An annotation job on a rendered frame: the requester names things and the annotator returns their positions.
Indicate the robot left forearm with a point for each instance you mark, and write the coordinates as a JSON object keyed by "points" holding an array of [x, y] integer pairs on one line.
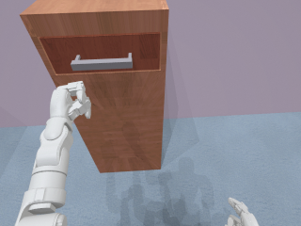
{"points": [[46, 191]]}

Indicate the robot right hand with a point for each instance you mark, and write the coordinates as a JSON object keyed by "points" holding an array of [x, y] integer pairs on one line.
{"points": [[246, 218]]}

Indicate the robot left hand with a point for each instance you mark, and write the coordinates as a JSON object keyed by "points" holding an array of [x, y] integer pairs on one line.
{"points": [[62, 105]]}

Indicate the drawer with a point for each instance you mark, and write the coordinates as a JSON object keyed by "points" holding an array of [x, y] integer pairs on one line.
{"points": [[144, 46]]}

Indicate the handle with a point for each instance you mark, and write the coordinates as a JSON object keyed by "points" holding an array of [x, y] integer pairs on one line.
{"points": [[102, 64]]}

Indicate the cabinet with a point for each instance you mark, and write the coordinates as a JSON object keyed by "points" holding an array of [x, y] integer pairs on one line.
{"points": [[125, 129]]}

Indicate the robot left upper arm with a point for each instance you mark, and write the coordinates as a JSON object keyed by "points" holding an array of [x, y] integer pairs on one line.
{"points": [[53, 219]]}

